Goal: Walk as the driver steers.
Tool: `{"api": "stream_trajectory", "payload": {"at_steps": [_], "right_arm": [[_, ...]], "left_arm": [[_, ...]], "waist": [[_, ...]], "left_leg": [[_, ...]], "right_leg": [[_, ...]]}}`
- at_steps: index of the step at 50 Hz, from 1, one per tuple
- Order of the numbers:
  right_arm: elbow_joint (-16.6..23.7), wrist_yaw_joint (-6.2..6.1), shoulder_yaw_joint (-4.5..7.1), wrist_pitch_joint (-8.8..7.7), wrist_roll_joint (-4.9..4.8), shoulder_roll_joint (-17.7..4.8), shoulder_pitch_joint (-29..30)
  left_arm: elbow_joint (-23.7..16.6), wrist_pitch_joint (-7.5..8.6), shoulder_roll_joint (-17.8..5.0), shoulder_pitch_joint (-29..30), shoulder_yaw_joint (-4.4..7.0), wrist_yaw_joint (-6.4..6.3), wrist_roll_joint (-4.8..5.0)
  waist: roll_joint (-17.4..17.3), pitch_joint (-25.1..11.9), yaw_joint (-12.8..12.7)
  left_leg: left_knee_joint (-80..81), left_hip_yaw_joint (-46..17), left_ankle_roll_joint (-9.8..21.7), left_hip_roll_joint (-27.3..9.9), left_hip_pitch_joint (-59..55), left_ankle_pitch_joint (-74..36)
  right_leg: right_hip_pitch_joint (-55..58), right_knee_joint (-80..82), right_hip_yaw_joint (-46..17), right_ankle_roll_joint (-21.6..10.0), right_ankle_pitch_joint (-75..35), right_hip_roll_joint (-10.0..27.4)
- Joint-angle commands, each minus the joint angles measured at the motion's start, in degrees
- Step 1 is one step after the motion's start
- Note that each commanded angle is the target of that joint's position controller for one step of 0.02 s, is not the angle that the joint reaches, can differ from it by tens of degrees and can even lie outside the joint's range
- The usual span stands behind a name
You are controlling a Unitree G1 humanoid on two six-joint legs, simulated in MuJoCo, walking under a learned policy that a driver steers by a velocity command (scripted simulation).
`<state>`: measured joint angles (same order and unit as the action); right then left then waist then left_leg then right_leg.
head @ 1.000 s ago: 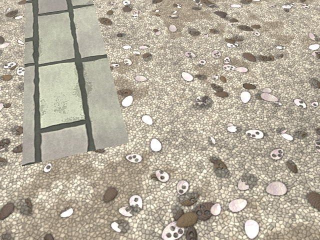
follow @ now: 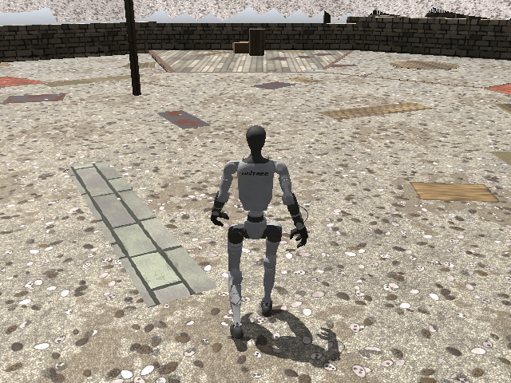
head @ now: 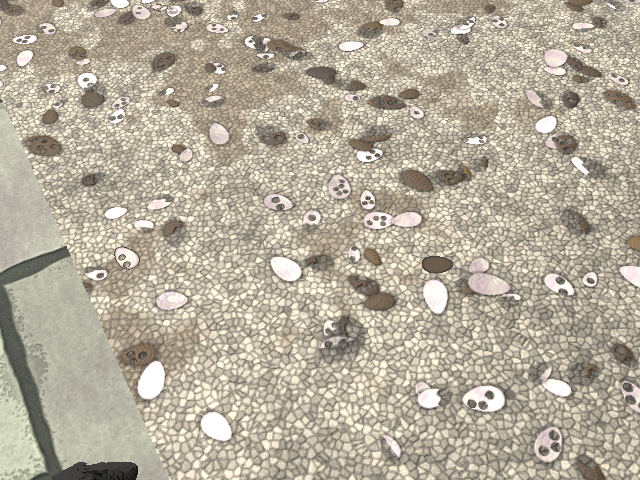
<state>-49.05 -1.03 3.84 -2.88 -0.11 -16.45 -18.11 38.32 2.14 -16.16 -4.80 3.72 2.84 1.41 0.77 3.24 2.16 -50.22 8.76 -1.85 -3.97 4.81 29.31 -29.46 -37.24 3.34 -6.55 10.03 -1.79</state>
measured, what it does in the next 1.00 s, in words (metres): walks ahead, turning right: left foot, then right foot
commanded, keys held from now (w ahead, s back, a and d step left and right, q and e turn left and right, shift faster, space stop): w+e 0.26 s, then w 0.74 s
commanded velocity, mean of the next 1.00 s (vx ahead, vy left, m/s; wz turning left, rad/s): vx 0.50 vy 0.00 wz -0.28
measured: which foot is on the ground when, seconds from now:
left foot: up 0.00-0.40, down 0.42-0.96, up 0.98-1.00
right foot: down 0.00-0.44, up 0.46-0.92, down 0.94-1.00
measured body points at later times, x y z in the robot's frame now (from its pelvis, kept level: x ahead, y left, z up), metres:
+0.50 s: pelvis +0.29 +0.03 +0.01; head +0.32 +0.03 +0.46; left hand +0.41 +0.29 -0.11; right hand +0.42 -0.27 -0.07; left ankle +0.40 +0.11 -0.71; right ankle +0.12 -0.07 -0.65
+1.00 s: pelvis +0.54 -0.08 +0.01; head +0.57 -0.10 +0.46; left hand +0.82 +0.09 -0.05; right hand +0.47 -0.35 -0.12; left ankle +0.42 +0.10 -0.66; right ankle +0.60 -0.20 -0.71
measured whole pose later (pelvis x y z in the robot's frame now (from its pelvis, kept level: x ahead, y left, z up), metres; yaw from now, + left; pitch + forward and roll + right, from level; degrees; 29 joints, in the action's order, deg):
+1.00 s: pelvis +0.54 -0.08 +0.01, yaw -15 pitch +2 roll +1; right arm -50.3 0.3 2.6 -3.6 -1.0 -17.4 -21.7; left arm 36.6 4.7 -15.1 -3.9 2.3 1.6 0.2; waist -0.7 1.3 3.7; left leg -51.2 -2.3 0.5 -0.6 11.0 27.1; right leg -26.2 -32.3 1.7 -2.7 8.5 -0.4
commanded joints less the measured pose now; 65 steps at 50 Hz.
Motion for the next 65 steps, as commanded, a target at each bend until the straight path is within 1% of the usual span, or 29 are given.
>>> {"api": "stream_trajectory", "payload": {"at_steps": [1, 2, 3, 4, 6, 9, 12, 16, 19, 21, 22, 23, 24, 25, 27, 29, 36, 43, 45, 46, 47, 48, 49, 50, 52, 53, 54, 57, 65], "right_arm": [[9.5, 1.54, 0.7, -5.27, -2.5, -8.0, 6.6], [10.0, 1.39, 0.33, -5.9, -2.2, -7.3, 7.8], [9.3, 0.98, 0.59, -5.87, -0.68, -7.4, 7.8], [9.0, 0.88, 1.1, -5.24, 0.15, -8.2, 6.6], [9.0, 0.94, 1.18, -3.78, 0.7, -7.2, 5.1], [10.6, 0.72, 0.25, -2.82, 1.17, -4.6, 9.5], [12.1, 1.27, -0.59, -3.12, 0.85, -3.1, 16.3], [13.1, 2.4, -0.25, -3.92, -0.24, -4.8, 19.9], [13.0, 2.84, 0.55, -4.62, -0.15, -6.5, 18.0], [10.9, 2.39, 1.9, -5.08, 0.59, -8.8, 9.2], [10.2, 2.11, 2.72, -5.23, 1.37, -12.2, 0.9], [7.0, 2.58, 4.11, -4.34, 1.06, -16.3, -5.2], [7.0, 2.95, 2.83, -4.16, -0.68, -10.9, -5.7], [7.6, 2.73, 1.9, -3.87, -0.64, -8.1, -2.4], [8.1, 2.54, 0.88, -3.24, 0.52, -6.0, 2.7], [7.8, 2.35, 0.29, -3.4, 0.83, -4.6, 3.8], [4.9, 1.54, 1.19, -2.83, -0.62, -8.7, 0.4], [1.5, 1.33, 1.45, -1.13, -1.43, -10.3, -4.6], [1.3, 1.02, 1.73, -0.52, -1.53, -11.3, -3.3], [1.4, 0.88, 1.44, -0.34, -1.53, -10.6, -3.0], [2.4, 0.75, 0.43, -0.47, -0.64, -8.4, -2.5], [4.2, 0.97, -1.51, -1.56, 0.09, -2.7, -7.8], [3.5, 1.28, -1.26, -2.74, -0.44, -4.5, -7.0], [4.8, 1.71, 0.02, -3.31, -1.88, -8.8, -2.4], [5.8, 1.66, 0.02, -3.26, -1.11, -8.0, 3.0], [5.5, 1.52, 0.24, -2.65, -0.51, -7.3, 2.3], [5.1, 1.56, 0.04, -2.05, -0.58, -6.3, 0.9], [5.4, 1.19, -0.22, -0.91, -0.16, -4.6, 2.5], [9.6, 2.69, -1.31, -2.02, -0.58, -2.6, 18.1]], "left_arm": [[0.0, 1.0, -12.0, -18.8, 3.85, -1.03, -0.66], [-0.3, 1.38, -10.2, -15.4, 3.34, -1.09, -0.37], [-1.1, 1.4, -8.2, -11.1, 2.68, -1.18, -0.36], [-2.2, 1.46, -6.8, -8.5, 2.13, -1.44, -1.08], [-2.9, 1.59, -7.1, -7.3, 2.2, -1.81, -1.13], [-2.2, 1.64, -9.5, -9.2, 2.89, -2.9, -0.77], [-1.4, 1.05, -9.9, -11.7, 3.08, -3.53, -0.26], [0.5, 0.72, -9.0, -15.8, 2.79, -3.6, 0.04], [1.3, 0.47, -8.8, -16.2, 2.72, -3.62, -0.42], [0.9, 0.36, -6.6, -15.4, 1.9, -3.41, -0.77], [-0.1, 0.54, -3.9, -17.0, 0.74, -3.39, -1.66], [-0.3, 1.28, -0.7, -25.2, -0.24, -3.33, 0.2], [0.6, 1.52, -6.2, -22.3, 0.56, -3.48, 0.8], [-0.8, 1.54, -8.9, -14.8, 1.31, -3.47, 0.73], [-2.5, 1.83, -7.4, -9.1, 1.09, -3.4, -0.91], [-2.1, 1.82, -5.5, -10.6, 0.97, -2.99, -0.8], [-4.1, 2.13, -1.6, -1.8, -0.7, -2.37, -1.06], [-6.8, 2.97, -3.1, 6.5, -0.4, -0.71, -0.21], [-5.9, 3.17, -4.8, 2.3, 0.45, -0.64, -0.5], [-3.7, 3.09, -6.8, -4.6, 1.62, -0.99, -0.89], [-1.6, 2.92, -9.9, -14.3, 2.85, -1.57, -1.33], [-0.7, 2.45, -16.1, -20.3, 4.19, -1.91, -2.11], [-0.1, 2.17, -12.4, -22.1, 3.2, -1.74, -1.26], [-0.1, 2.19, -9.7, -18.2, 2.07, -1.7, -0.96], [-0.6, 2.21, -6.8, -11.4, 1.0, -1.43, -1.31], [-0.7, 2.53, -5.5, -9.3, 0.56, -1.25, -1.79], [-0.5, 2.83, -5.7, -8.3, 0.7, -1.18, -1.86], [1.2, 3.87, -6.6, -8.8, 1.12, -1.38, -1.45], [6.3, 2.9, -9.5, -16.4, 1.73, -2.64, -0.5]], "waist": [[5.0, -18.4, -10.1], [1.3, -12.6, -7.6], [-0.8, -8.5, -4.8], [0.3, -7.2, -2.7], [0.6, -6.0, -0.8], [0.9, -3.9, -1.6], [2.9, -3.2, -4.6], [4.3, -3.6, -6.6], [6.3, -3.2, -5.0], [5.7, -7.8, -0.4], [-1.0, -16.1, 2.2], [-20.1, -22.3, 0.0], [-13.7, -18.2, 2.2], [-8.0, -10.4, 3.4], [-4.0, -4.0, 1.0], [-6.8, -4.0, -1.2], [-5.2, -2.3, 0.9], [-5.7, -0.1, 2.6], [-6.1, -2.4, -0.9], [-5.1, -6.7, -4.3], [-2.8, -14.1, -8.6], [10.8, -22.4, -7.8], [13.6, -25.3, -8.7], [9.2, -16.2, -8.3], [3.3, -6.7, -5.2], [3.7, -5.0, -3.2], [5.5, -4.8, -1.8], [3.8, -3.5, -0.9], [2.0, 0.1, -6.2]], "left_leg": [[-30.8, -14.6, 1.9, 2.9, 43.7, 0.1], [-25.6, -14.2, 2.7, 0.4, 42.5, -5.0], [-20.3, -13.8, 2.4, -1.4, 38.8, -7.5], [-17.4, -14.1, 1.9, -2.6, 34.2, -9.4], [-12.9, -13.3, 0.3, -2.8, 30.5, -10.8], [-2.2, -11.5, -2.1, -1.5, 29.6, -18.7], [12.0, -10.9, -2.4, 1.5, 25.1, -31.3], [19.5, -12.2, -1.2, 2.6, 23.2, -34.6], [21.8, -11.8, 1.7, 2.6, 21.1, -28.2], [23.9, -11.2, 5.2, 2.0, 8.1, -27.2], [21.9, -21.3, 9.6, -7.4, -7.1, -27.8], [29.0, -48.1, 19.3, -18.1, -23.8, -12.6], [33.7, -54.4, 18.4, -18.3, -22.5, 2.9], [34.5, -46.2, 15.7, -16.2, -15.7, 2.2], [36.1, -35.0, 14.6, -11.7, -3.8, -10.2], [38.2, -29.1, 14.0, -8.6, 0.8, -17.9], [41.8, -17.7, 14.1, -7.0, 2.8, -29.7], [38.0, -16.7, 12.0, -10.0, -3.6, -32.5], [32.5, -15.4, 10.5, -9.8, -4.9, -42.9], [24.4, -13.0, 9.2, -7.4, -3.4, -50.5], [11.1, -10.7, 7.2, -4.7, 4.6, -45.1], [-11.8, -7.0, 2.7, 4.0, 27.5, -20.7], [-20.4, -14.2, 2.7, 5.6, 36.0, 3.5], [-23.7, -14.8, 3.4, 2.2, 40.9, 0.6], [-18.4, -12.3, 3.3, -2.0, 38.6, -8.4], [-15.8, -12.7, 3.0, -3.5, 35.2, -11.3], [-14.4, -12.7, 2.4, -4.0, 32.1, -12.8], [-8.9, -12.1, 0.8, -4.2, 32.3, -17.6], [15.8, -9.9, 1.2, -1.2, 30.8, -35.8]], "right_leg": [[50.6, 20.0, -43.5, -15.9, 5.4, 19.8], [41.9, 20.0, -36.2, -13.6, 1.5, 17.3], [33.0, 20.6, -30.5, -12.0, -4.4, 15.0], [26.8, 21.8, -27.1, -11.5, -9.6, 13.4], [20.4, 23.8, -24.2, -11.6, -14.2, 11.9], [14.6, 24.7, -18.9, -10.5, -16.9, 9.3], [12.4, 23.4, -16.2, -7.2, -10.7, 6.0], [17.8, 20.1, -20.2, -5.7, -4.5, 8.9], [22.6, 15.7, -23.7, -4.4, -6.5, 11.5], [21.8, 5.3, -21.2, -1.8, -15.5, 7.5], [13.9, -10.7, -17.2, 0.6, -6.7, 3.6], [-6.2, -29.8, -11.0, 4.8, 19.8, -4.4], [-14.2, -36.3, -14.4, 5.0, 22.4, -1.6], [-16.6, -37.4, -13.6, 4.7, 17.4, 0.7], [-14.1, -32.0, -10.4, 4.8, 10.5, 4.8], [-9.0, -27.2, -9.2, 5.1, 7.7, 6.8], [-7.0, -5.1, -5.5, 7.2, -6.6, 7.2], [-3.2, 6.7, -4.1, 5.0, -8.0, 4.5], [4.1, 9.5, -2.5, 3.1, -5.8, 2.8], [14.3, 10.9, -1.3, 1.5, -6.3, 1.5], [29.8, 8.6, -6.6, -1.3, -7.7, 6.8], [51.5, 10.5, -31.0, -10.0, -0.8, 21.6], [52.8, 18.1, -45.0, -12.3, 6.6, 24.4], [46.0, 19.4, -38.0, -9.7, 9.8, 22.4], [30.8, 22.6, -25.9, -7.5, 2.5, 17.6], [25.5, 24.7, -22.5, -6.8, -1.1, 15.7], [22.1, 26.3, -20.8, -7.3, -3.5, 15.2], [19.0, 29.0, -15.2, -7.9, -10.1, 14.1], [23.4, 29.5, -8.3, -5.2, -10.1, 13.2]]}}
